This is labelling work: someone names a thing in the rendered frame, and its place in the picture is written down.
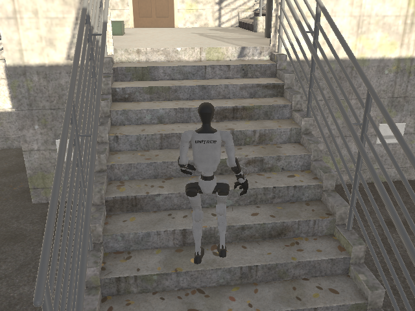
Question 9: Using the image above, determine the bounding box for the robot left thigh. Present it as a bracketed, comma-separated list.
[185, 180, 204, 222]

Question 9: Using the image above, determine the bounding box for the robot right hand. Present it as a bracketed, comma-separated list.
[234, 179, 248, 196]

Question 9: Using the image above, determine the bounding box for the robot right upper arm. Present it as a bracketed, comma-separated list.
[220, 130, 237, 168]

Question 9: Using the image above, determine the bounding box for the robot left hand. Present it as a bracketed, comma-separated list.
[180, 164, 196, 175]

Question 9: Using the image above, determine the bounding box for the left robot shin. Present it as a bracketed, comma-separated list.
[192, 211, 202, 255]

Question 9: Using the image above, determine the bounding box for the right robot forearm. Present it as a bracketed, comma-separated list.
[231, 158, 246, 183]

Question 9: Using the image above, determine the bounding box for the left robot forearm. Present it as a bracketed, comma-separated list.
[178, 156, 188, 170]

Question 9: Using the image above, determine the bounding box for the robot left upper arm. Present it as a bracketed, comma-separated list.
[179, 130, 193, 165]

